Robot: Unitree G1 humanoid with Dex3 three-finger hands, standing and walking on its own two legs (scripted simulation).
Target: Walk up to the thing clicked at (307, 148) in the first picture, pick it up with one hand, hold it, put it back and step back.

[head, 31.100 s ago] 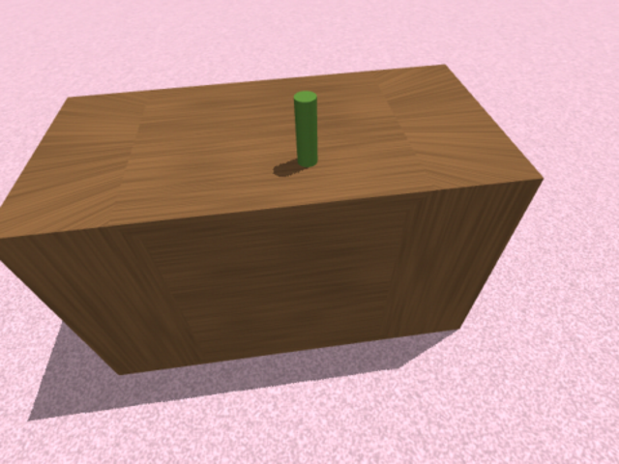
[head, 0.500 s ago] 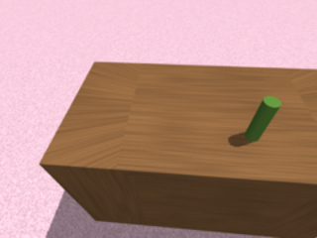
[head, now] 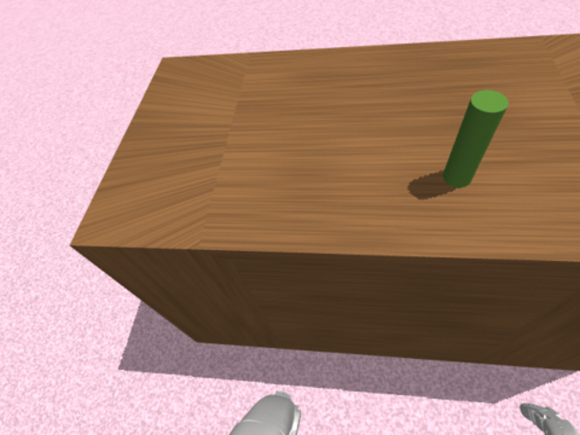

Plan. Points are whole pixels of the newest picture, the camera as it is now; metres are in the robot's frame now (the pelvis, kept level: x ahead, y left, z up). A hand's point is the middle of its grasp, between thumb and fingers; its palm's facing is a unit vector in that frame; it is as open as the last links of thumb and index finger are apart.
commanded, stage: step back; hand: right
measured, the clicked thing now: (471, 143) +0.55 -0.23 +0.02
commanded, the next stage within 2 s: none
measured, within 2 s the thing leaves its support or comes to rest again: neither
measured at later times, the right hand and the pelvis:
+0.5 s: hand out of the picture +0.02 -0.23 -0.14, palm faces -0.14 +0.89 -0.43, open 7.4 cm; pelvis -0.11 +0.03 -0.01, yaw +5 degrees
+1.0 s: hand out of the picture -0.15 -0.23 -0.16, palm faces +0.04 +0.95 -0.32, open 7.4 cm; pelvis -0.27 +0.03 +0.00, yaw -4 degrees
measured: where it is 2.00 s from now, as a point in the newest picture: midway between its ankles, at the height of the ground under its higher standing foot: outside the picture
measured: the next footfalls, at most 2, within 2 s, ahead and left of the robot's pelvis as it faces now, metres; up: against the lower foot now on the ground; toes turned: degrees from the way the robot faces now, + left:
left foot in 0.40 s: -0.06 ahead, +0.13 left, +0.00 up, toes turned +4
right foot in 0.92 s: -0.24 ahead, -0.09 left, +0.00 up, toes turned -3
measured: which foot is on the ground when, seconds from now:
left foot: up 0.00-0.38, down 0.40-0.96, up 0.98-1.00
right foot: down 0.00-0.44, up 0.46-0.90, down 0.92-1.00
